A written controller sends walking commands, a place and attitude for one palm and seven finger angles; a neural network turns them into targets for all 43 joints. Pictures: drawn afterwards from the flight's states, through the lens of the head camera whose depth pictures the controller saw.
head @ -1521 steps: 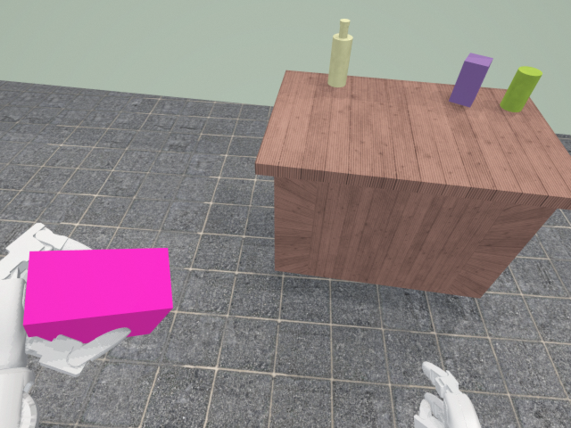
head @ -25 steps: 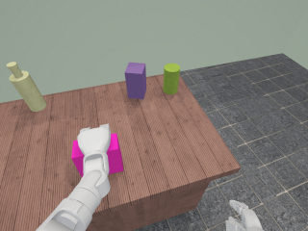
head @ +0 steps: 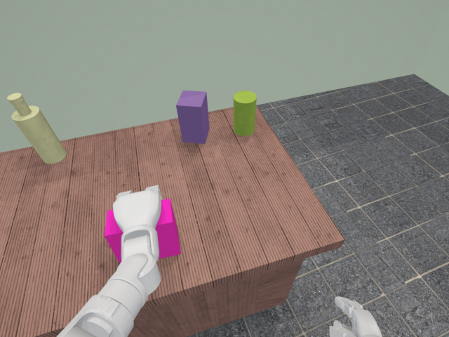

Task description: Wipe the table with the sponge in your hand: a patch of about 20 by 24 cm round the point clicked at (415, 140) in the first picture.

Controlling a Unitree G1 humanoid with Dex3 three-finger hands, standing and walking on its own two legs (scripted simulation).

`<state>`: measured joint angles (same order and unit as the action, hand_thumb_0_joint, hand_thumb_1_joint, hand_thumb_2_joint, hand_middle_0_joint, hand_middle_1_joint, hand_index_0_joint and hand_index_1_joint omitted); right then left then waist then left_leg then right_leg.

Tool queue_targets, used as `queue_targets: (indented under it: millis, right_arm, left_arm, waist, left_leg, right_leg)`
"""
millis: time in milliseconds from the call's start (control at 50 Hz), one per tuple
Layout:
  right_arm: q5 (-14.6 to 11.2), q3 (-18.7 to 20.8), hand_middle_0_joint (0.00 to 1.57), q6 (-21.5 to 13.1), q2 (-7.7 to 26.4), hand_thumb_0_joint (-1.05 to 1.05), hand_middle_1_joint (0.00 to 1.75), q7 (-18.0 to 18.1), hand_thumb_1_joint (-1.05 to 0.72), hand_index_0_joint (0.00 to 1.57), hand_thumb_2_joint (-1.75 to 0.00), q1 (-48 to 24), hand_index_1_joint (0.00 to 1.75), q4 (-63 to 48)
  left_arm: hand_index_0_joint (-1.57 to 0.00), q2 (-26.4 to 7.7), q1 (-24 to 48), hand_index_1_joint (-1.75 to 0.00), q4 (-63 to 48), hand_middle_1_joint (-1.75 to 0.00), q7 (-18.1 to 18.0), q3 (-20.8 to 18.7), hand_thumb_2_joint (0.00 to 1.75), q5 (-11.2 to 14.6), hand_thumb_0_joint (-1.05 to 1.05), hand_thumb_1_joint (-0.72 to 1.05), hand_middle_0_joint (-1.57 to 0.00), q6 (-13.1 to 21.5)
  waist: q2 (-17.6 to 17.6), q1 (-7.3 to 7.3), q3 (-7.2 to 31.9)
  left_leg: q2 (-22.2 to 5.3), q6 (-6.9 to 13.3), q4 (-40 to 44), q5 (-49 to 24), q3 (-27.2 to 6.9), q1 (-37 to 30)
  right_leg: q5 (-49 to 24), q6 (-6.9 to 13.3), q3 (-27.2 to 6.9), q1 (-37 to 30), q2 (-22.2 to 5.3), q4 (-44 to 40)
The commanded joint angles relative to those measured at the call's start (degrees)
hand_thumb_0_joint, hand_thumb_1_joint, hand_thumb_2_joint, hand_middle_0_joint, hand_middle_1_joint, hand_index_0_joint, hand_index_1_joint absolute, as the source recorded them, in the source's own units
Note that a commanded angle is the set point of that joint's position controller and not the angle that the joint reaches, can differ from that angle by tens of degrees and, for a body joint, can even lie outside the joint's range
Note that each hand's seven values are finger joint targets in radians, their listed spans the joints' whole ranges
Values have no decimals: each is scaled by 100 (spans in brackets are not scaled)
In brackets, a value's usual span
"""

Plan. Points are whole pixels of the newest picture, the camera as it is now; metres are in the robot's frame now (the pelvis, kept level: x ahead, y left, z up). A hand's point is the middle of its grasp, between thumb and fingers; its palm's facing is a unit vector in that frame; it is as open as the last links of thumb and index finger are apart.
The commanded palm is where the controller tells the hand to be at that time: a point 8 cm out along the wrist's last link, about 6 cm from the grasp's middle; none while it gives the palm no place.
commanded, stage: wipe back along the middle lane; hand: left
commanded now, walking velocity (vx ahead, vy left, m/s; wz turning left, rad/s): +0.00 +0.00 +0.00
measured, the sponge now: (147, 238) +0.32 +0.21 -0.06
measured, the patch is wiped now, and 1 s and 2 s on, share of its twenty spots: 0.75 0.75 0.90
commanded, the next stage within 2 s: slide across to the third lane in 0.22 s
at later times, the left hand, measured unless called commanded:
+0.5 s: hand (147, 224) +0.33 +0.20 -0.01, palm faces -0.07 -0.02 -1.00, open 10.5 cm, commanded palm +0.30 +0.17 +0.03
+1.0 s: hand (178, 214) +0.35 +0.14 +0.00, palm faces -0.07 -0.03 -1.00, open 10.4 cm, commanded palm +0.32 +0.12 +0.04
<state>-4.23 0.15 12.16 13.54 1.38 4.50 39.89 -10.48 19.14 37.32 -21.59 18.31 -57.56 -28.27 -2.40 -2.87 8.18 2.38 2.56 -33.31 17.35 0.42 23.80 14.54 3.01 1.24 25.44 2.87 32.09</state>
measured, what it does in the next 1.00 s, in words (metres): stands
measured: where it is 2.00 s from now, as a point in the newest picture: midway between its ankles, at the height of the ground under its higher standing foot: outside the picture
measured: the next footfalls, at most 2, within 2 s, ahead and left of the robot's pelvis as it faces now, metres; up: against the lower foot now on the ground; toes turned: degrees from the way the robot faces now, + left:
none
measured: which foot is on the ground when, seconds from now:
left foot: down 0.00-1.00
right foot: down 0.00-1.00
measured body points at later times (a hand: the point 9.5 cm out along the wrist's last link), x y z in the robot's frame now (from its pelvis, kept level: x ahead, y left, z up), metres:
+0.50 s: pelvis +0.00 +0.00 +0.00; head +0.01 -0.02 +0.45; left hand +0.33 +0.20 +0.05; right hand +0.19 -0.23 -0.11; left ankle -0.01 +0.09 -0.73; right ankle +0.01 -0.09 -0.73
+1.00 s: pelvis +0.00 +0.00 +0.00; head +0.01 -0.01 +0.45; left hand +0.35 +0.14 +0.05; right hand +0.20 -0.21 -0.11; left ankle -0.01 +0.09 -0.73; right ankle +0.01 -0.09 -0.73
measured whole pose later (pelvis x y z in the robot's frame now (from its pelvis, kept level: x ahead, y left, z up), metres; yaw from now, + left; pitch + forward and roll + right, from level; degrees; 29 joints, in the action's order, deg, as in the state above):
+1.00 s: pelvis +0.00 +0.00 +0.00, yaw +1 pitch +8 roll +0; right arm -3.9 1.0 11.8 11.9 -0.8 2.2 42.5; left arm -2.4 29.3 47.8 -23.5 25.6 -54.9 -30.2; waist -2.4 -2.7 7.9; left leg 2.7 2.7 -32.5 16.7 -0.1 23.4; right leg 14.0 2.9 1.7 24.7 2.6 31.1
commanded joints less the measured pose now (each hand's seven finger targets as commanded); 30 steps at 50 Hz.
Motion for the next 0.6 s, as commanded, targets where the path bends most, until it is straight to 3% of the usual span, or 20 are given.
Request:
queue_targets:
  millis: [0,160,220,260,300,360,420,440,480,540,560,580]
  right_arm:
    - [-9,198,20,-258,679,0,30,73,-90,20,-90,-834,30,-905]
    - [-20,230,20,-300,704,0,30,65,-90,20,-90,-812,30,-924]
    - [-17,216,20,-303,706,0,30,63,-90,20,-90,-854,30,-939]
    - [-30,227,20,-301,709,0,30,60,-90,20,-90,-847,30,-938]
    - [-30,213,20,-303,715,0,30,76,-90,20,-90,-849,30,-927]
    - [-40,233,20,-294,679,0,30,65,-90,20,-90,-925,30,-943]
    - [-33,226,20,-311,663,0,30,64,-90,20,-90,-904,30,-877]
    - [-27,221,20,-318,640,0,30,57,-90,20,-90,-943,30,-905]
    - [-33,246,20,-340,631,0,30,48,-90,20,-90,-931,30,-884]
    - [-18,238,20,-337,608,0,30,27,-90,20,-90,-952,30,-851]
    - [-37,245,20,-339,579,0,30,5,-90,20,-90,-992,30,-863]
    - [-28,247,20,-343,588,0,30,-2,-90,20,-90,-983,30,-832]
  left_arm:
    - [-120,-126,801,-160,-345,-160,211,-28,130,83,0,10,-120,78]
    - [-120,-169,602,-160,-514,-160,198,-107,130,102,0,10,-120,137]
    - [-120,-171,447,-160,-517,-160,205,-74,130,84,0,10,-120,107]
    - [-120,-160,643,-160,-557,-160,205,-60,130,82,0,10,-120,73]
    - [-120,-291,568,-160,-488,-160,199,-181,130,85,0,10,-120,43]
    - [-120,3,1161,-160,-796,-160,226,176,130,70,0,10,-120,70]
    - [-120,-5,1275,-160,-695,-160,227,148,130,101,0,10,-120,122]
    - [-120,223,1339,-160,-687,-160,251,371,130,113,0,10,-120,148]
    - [-120,263,1604,-160,-789,-160,239,399,130,166,0,10,-120,249]
    - [-120,282,1634,-160,-756,-160,201,397,130,124,0,10,-120,307]
    - [-120,417,1784,-160,-780,-160,191,514,130,164,0,10,-120,314]
    - [-120,333,1916,-160,-778,-160,148,428,130,160,0,10,-120,335]
  waist:
    - [707,90,844]
    - [812,98,1028]
    - [816,69,914]
    - [806,122,881]
    - [808,67,878]
    - [632,202,1034]
    - [625,173,1048]
    - [699,215,996]
    - [748,257,1099]
    - [654,183,1158]
    - [653,231,1114]
    - [630,210,1098]
  left_leg:
    - [-29,-45,342,-889,-283,-171]
    - [-42,-48,302,-1110,-255,-193]
    - [-24,-53,309,-1068,-259,-163]
    - [-46,-50,336,-1023,-267,-187]
    - [-33,-50,337,-986,-272,-176]
    - [-83,-45,347,-1040,-304,-388]
    - [-113,-45,363,-1016,-321,-476]
    - [-116,-25,356,-1030,-316,-487]
    - [-137,-7,354,-1087,-328,-593]
    - [-155,-44,390,-1169,-356,-647]
    - [-177,-42,416,-1186,-382,-701]
    - [-187,-47,417,-1201,-395,-752]
  right_leg:
    - [-1214,173,-521,-857,-196,-461]
    - [-1703,166,-554,-1033,-219,-385]
    - [-1638,167,-585,-981,-214,-412]
    - [-1507,162,-518,-929,-206,-420]
    - [-1419,166,-554,-924,-198,-444]
    - [-1300,169,-456,-832,-190,-420]
    - [-1129,177,-405,-753,-169,-450]
    - [-1165,162,-377,-739,-176,-462]
    - [-1201,155,-347,-761,-160,-456]
    - [-1211,170,-316,-783,-168,-433]
    - [-1133,158,-228,-738,-160,-435]
    - [-1104,174,-249,-695,-133,-449]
